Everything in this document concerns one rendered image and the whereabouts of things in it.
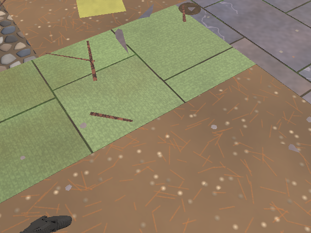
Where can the left robot hand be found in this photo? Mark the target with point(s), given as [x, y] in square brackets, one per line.
[49, 224]

